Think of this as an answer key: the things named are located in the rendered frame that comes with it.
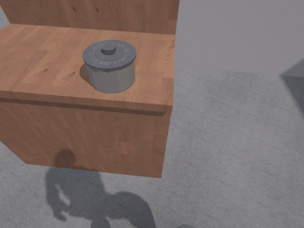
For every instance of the knob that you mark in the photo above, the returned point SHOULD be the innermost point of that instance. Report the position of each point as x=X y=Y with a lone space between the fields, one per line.
x=108 y=48

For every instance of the table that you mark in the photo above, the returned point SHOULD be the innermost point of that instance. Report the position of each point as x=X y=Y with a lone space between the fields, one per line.
x=51 y=114

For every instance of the pot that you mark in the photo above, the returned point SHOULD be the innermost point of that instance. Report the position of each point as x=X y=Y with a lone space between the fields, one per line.
x=112 y=81

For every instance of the lid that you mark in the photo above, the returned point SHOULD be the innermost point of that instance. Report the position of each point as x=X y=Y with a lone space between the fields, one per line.
x=124 y=55

